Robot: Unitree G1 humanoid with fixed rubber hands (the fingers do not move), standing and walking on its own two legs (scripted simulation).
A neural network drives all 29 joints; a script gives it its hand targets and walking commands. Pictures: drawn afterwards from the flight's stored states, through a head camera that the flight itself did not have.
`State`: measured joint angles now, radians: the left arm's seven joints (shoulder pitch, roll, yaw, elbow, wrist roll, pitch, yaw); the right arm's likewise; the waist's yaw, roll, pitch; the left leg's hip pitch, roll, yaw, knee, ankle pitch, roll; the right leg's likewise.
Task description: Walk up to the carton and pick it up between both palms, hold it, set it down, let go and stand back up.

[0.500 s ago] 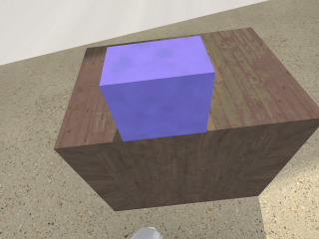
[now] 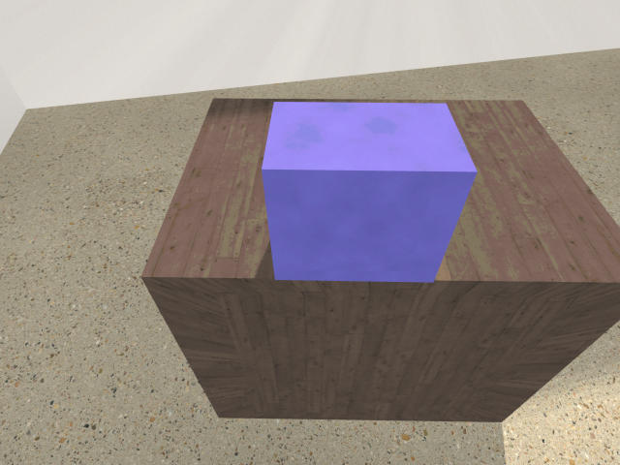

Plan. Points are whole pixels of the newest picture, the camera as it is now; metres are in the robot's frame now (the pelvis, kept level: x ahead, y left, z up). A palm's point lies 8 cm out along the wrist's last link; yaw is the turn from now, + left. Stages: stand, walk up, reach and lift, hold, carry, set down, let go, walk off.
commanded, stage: walk up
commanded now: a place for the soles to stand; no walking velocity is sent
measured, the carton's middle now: (356, 195) +0.51 -0.03 +0.07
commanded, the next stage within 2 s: none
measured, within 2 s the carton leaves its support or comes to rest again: neither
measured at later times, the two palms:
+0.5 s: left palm out of the picture +0.01 +0.24 -0.14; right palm out of the picture +0.02 -0.23 -0.14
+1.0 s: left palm out of the picture +0.09 +0.13 -0.14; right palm out of the picture +0.09 -0.38 -0.15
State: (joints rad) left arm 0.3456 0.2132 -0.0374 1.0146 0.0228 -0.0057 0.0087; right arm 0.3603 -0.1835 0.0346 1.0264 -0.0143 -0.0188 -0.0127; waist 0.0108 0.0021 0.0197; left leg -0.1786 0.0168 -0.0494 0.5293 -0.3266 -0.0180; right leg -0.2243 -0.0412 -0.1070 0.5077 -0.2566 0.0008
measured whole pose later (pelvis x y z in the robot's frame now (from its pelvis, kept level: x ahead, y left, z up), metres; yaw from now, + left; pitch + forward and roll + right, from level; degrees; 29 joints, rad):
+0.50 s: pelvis +0.01 +0.01 +0.00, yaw +2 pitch -1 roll -1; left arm 0.28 0.22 -0.06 1.03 0.02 0.00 0.01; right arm 0.31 -0.21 0.05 1.03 -0.01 -0.02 -0.02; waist 0.01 0.01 0.02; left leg -0.18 0.00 -0.08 0.55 -0.34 -0.01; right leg -0.20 -0.05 -0.13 0.51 -0.27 0.01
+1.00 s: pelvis +0.07 -0.11 -0.02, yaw +7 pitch -4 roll -1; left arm 0.27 0.20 -0.02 0.91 0.01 0.03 0.01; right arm 0.38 -0.29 -0.01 0.93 -0.04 0.02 -0.04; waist -0.02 0.06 0.09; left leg -0.38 0.02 -0.08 1.08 -0.59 -0.01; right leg -0.34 -0.04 -0.11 0.63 -0.23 -0.02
